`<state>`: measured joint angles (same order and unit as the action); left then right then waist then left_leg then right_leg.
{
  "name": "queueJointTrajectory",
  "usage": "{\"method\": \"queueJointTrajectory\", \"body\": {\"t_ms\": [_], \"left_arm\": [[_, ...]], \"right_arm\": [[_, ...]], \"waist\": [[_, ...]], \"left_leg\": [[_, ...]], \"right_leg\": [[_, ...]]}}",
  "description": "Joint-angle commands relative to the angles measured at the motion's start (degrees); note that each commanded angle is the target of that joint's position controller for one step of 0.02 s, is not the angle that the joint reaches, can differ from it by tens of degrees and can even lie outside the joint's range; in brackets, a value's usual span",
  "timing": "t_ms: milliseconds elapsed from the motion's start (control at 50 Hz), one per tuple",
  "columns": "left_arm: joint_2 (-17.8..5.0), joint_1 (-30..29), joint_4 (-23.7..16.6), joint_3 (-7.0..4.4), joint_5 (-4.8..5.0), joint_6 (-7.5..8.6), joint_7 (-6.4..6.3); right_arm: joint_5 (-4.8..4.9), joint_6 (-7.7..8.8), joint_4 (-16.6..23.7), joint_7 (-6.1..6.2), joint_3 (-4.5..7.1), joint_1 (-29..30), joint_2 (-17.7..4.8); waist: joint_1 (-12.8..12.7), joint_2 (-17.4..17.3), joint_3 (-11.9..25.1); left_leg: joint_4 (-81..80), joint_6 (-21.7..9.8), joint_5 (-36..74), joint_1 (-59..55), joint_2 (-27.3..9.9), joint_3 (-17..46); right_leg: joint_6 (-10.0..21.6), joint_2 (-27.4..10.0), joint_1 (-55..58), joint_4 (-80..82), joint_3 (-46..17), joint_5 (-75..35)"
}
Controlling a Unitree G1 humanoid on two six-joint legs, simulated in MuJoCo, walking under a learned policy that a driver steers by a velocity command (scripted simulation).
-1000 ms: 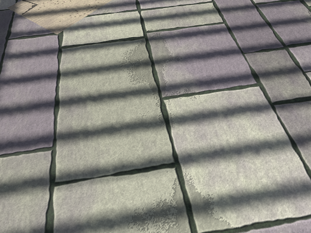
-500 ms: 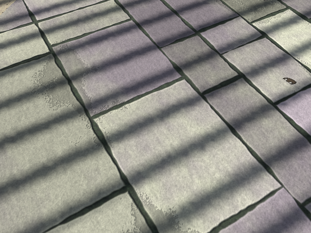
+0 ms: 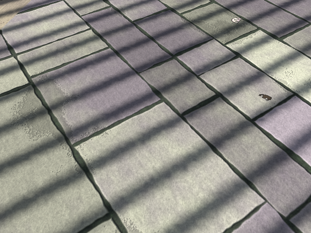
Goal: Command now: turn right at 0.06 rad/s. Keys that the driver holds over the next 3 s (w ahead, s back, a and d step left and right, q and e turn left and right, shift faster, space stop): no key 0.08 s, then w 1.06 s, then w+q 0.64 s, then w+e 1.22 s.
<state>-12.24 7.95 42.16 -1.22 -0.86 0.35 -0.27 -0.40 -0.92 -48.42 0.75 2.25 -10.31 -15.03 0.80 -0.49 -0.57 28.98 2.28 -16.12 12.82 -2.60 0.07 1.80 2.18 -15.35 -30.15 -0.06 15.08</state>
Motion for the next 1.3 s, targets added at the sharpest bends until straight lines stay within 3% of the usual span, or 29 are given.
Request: {"method": "queueJointTrajectory", "body": {"t_ms": [20, 80, 140, 200, 320, 380, 420, 480, 540, 600, 620, 640, 660, 680, 700, 720, 740, 780, 860, 980, 1080, 1140, 1160, 1180, 1200, 1220, 1240, 1280, 1300], "left_arm": [[-8.3, 0.2, -2.0, -2.4, -0.34, 0.91, -0.18], [-7.1, -0.5, -1.6, -2.53, 0.02, -0.24, -0.87], [-7.6, 1.7, 0.0, -3.24, 0.8, -0.59, -1.12], [-7.0, 3.2, 0.4, -3.38, 1.71, 1.45, -0.94], [-7.2, 7.1, 1.4, -3.73, 2.23, 5.26, 0.34], [-12.0, 15.0, 3.0, -4.89, 2.43, 5.69, 0.82], [-12.7, 20.7, 4.3, -5.12, 1.95, 5.95, 0.95], [-12.1, 20.0, 3.9, -4.61, 1.96, 4.63, 0.18], [-13.1, 10.2, 1.4, -4.38, 2.4, 2.7, -0.17], [-12.4, 9.4, 1.2, -3.98, 1.89, 3.45, 0.06], [-9.4, 8.9, 1.1, -3.09, 1.48, 4.04, 0.16], [-4.1, 9.1, -0.6, -1.57, -0.34, 4.41, -0.09], [-2.8, 15.9, -1.8, -1.41, 1.8, 5.59, -0.41], [-7.5, 14.2, -1.3, -2.45, 4.31, 5.99, -0.49], [-9.8, 8.6, -2.2, -2.86, 4.23, 6.04, -0.41], [-9.7, 7.3, -1.6, -3.02, 3.03, 5.66, -0.67], [-9.5, 8.0, -1.2, -3.33, 1.97, 5.23, -0.79], [-8.5, 9.4, -0.2, -3.4, 1.62, 4.25, -0.31], [-7.0, 2.6, -2.3, -2.99, 0.85, 4.08, -0.2], [-5.1, -9.8, -5.8, -1.79, 1.65, 5.2, 1.65], [-5.3, -16.2, -8.5, -1.44, 2.11, 6.14, 3.66], [-8.5, -10.3, -7.3, -2.71, 1.84, 6.28, 3.75], [-10.8, -2.0, -5.1, -3.98, 1.77, 6.26, 3.22], [-13.7, 9.3, -2.5, -5.01, 1.09, 6.17, 2.39], [-19.1, 16.0, -1.2, -6.35, -0.14, 5.87, 1.94], [-13.7, 17.0, -0.6, -4.99, 0.45, 5.53, 1.71], [-11.2, 12.6, -0.6, -4.06, 0.99, 5.27, 1.32], [-7.7, 5.1, -0.3, -3.04, 0.94, 5.53, 1.41], [-6.6, 3.0, -0.2, -2.77, 0.4, 6.11, 1.57]], "right_arm": [[0.08, 1.03, 2.2, -0.37, 1.49, 0.7, -6.6], [-0.38, 2.1, 1.1, -0.09, 0.99, 0.8, -5.6], [0.53, 1.96, -0.2, 0.62, 1.29, -1.7, -6.5], [1.18, 3.3, 0.7, 1.09, 1.21, -2.3, -6.3], [1.97, 6.61, 2.2, -0.2, 0.94, -2.1, -5.0], [2.06, 8.37, 4.7, -1.18, 0.21, 0.5, -2.9], [2.21, 8.87, 7.2, -1.93, 0.19, 6.4, -4.2], [2.34, 8.54, 9.3, -3.0, -0.44, 10.2, -3.8], [1.99, 7.83, 6.7, -4.56, -1.12, 3.6, -2.2], [1.56, 5.92, 2.4, -3.06, 1.8, -8.5, -7.2], [1.44, 5.53, 1.3, -2.18, 2.79, -14.5, -9.0], [0.65, 5.22, 0.9, -1.23, 3.56, -20.8, -14.7], [0.08, 5.8, 2.4, -1.76, 3.29, -19.3, -16.7], [0.78, 6.37, 3.3, -2.24, 2.83, -13.2, -14.2], [1.11, 6.81, 3.9, -2.44, 2.01, -9.6, -10.6], [0.35, 6.93, 4.4, -2.72, 1.47, -6.3, -9.0], [-0.38, 7.0, 4.9, -2.95, 1.23, -3.9, -7.9], [-0.39, 7.33, 4.6, -2.73, 0.98, -3.9, -6.6], [0.38, 7.24, 2.5, -1.63, 1.43, -8.5, -7.6], [1.06, 6.12, 0.4, -0.53, 1.58, -13.9, -8.7], [1.19, 4.61, -1.6, -0.25, 1.9, -17.5, -9.2], [1.09, 4.0, -1.4, 0.15, 2.5, -16.2, -11.1], [1.01, 3.62, -1.1, 0.16, 2.3, -15.4, -10.9], [0.47, 3.78, 0.2, 0.17, 1.62, -14.1, -9.7], [0.28, 4.88, 1.7, -0.47, -0.6, -20.7, -1.9], [1.57, 6.12, 0.2, -0.67, -0.01, -20.4, -5.0], [3.41, 6.53, 2.5, -0.74, 1.69, -13.5, -9.9], [2.72, 6.18, 3.9, -0.24, 1.87, -7.9, -8.6], [2.32, 5.21, 3.4, -0.05, 2.21, -9.5, -7.6]], "waist": [[-0.7, -4.4, 2.4], [-0.6, -3.2, 1.3], [-0.5, -1.8, -1.0], [-0.4, -0.9, -5.9], [-1.6, 1.7, -3.8], [-3.2, 11.6, -2.3], [-6.5, 10.8, -2.5], [-6.4, 4.9, -1.5], [-1.1, 7.7, -0.6], [5.8, 6.5, 2.8], [9.1, 3.0, 5.1], [9.3, -13.7, 8.1], [5.1, -20.6, 11.4], [3.4, -11.9, 4.8], [3.4, -6.7, -0.8], [1.8, -2.7, -2.0], [0.0, -4.0, -2.0], [-1.3, -5.9, -0.8], [0.0, -1.7, -1.5], [4.0, -2.4, -3.7], [4.7, -3.0, -5.4], [0.2, -6.1, 0.1], [-4.4, -6.1, 5.4], [-9.3, -5.2, 13.3], [-7.1, 8.9, 23.5], [-8.5, 10.6, 27.9], [-8.1, 8.1, 15.8], [-4.0, 2.9, 4.4], [-1.6, 4.7, 2.5]], "left_leg": [[-5.1, -4.1, 7.6, 1.0, -3.3, 3.5], [-5.5, -2.4, 6.4, 1.9, -2.3, 2.5], [-4.9, -4.4, -16.3, 4.8, -0.7, 1.8], [-4.8, -7.1, -24.8, 8.0, -2.2, 5.1], [-0.3, -9.0, -16.8, 9.4, -1.5, 5.6], [15.3, -7.4, -5.4, 21.1, 2.8, -1.2], [25.7, -8.1, -19.8, 35.3, 1.7, 1.7], [25.5, -7.9, -17.1, 41.2, -3.1, 2.1], [10.1, -5.3, 3.0, 12.2, 0.5, -3.6], [6.8, -4.4, 8.4, -11.1, 5.6, -7.0], [5.2, -6.0, 6.1, -17.8, 2.1, -2.7], [-3.0, -10.5, -1.0, -21.5, -12.1, 18.6], [-18.4, -19.7, -13.6, -24.8, -21.3, 50.1], [-20.7, -20.2, -25.7, -20.7, -22.2, 49.9], [-19.4, -18.0, -22.4, -14.5, -19.5, 39.8], [-18.2, -15.9, -14.0, -9.0, -15.8, 30.7], [-18.4, -14.4, -7.5, -5.3, -12.3, 24.1], [-20.4, -13.6, 1.5, -3.1, -9.3, 16.8], [-21.6, -14.4, 16.4, -7.2, -9.0, 10.4], [-22.4, -12.8, 17.8, -10.3, -8.2, 5.2], [-17.9, -12.9, 24.6, -19.1, -11.6, 5.6], [-8.5, -11.3, 48.9, -21.7, -11.3, 4.6], [1.1, -10.1, 55.6, -19.0, -9.3, 3.3], [15.1, -8.5, 45.5, -6.6, -7.3, 3.1], [39.5, -4.2, 9.3, 19.3, 2.9, 0.8], [47.5, -4.4, -15.7, 25.8, 4.9, 9.4], [49.2, -4.7, -12.6, 30.1, 1.4, 9.0], [42.8, -4.3, -3.9, 27.3, -3.2, 6.1], [40.5, -4.1, -1.2, 23.6, -4.9, 6.5]], "right_leg": [[0.5, -3.6, 4.0, 4.2, -4.0, -5.1], [1.3, -4.1, 4.0, 4.1, -4.4, -7.9], [2.7, -2.1, -0.1, 3.7, -3.1, 16.9], [4.6, -3.6, -5.6, 3.8, -5.6, 24.8], [7.5, -5.9, -0.6, 5.0, -10.6, 19.6], [14.6, -16.7, 12.3, 10.7, -29.2, 10.2], [18.0, -22.8, 22.8, 11.8, -36.5, -3.6], [14.1, -22.7, 25.4, 12.6, -29.3, -9.3], [8.2, -13.5, 3.9, 16.7, -12.5, -6.3], [4.2, -9.2, -6.7, 7.0, -5.5, -11.5], [1.6, -6.6, -10.2, -5.8, -2.1, -12.0], [-2.0, -2.8, -17.6, -29.2, 0.4, 10.4], [-2.5, 2.5, -28.0, -42.5, -5.8, 19.2], [-1.5, -2.5, -34.7, -48.6, -6.8, 14.5], [0.2, -5.8, -35.8, -47.2, -5.3, 8.1], [0.6, -8.1, -32.3, -43.9, -4.9, 2.7], [0.7, -9.5, -28.5, -39.7, -5.2, -0.6], [0.4, -10.1, -23.9, -35.7, -4.4, -5.0], [-1.5, -9.7, -28.7, -24.7, -3.0, -12.2], [-1.9, -7.0, -25.4, -5.3, -0.3, -23.3], [0.5, -5.1, -26.4, 1.0, 0.4, -17.6], [3.5, -1.0, -14.3, 2.3, 3.3, -11.2], [5.5, 0.2, -1.9, 4.0, 4.1, -13.0], [8.8, -6.5, 18.1, 0.6, -2.5, -15.6], [17.8, -23.8, 43.7, 1.1, -29.3, -8.1], [18.6, -27.3, 44.0, 9.1, -41.7, -2.3], [14.9, -24.7, 34.4, 11.4, -31.5, -0.7], [11.4, -19.7, 16.3, 16.4, -17.9, -5.5], [10.1, -17.5, 10.8, 18.8, -13.0, -7.0]]}}
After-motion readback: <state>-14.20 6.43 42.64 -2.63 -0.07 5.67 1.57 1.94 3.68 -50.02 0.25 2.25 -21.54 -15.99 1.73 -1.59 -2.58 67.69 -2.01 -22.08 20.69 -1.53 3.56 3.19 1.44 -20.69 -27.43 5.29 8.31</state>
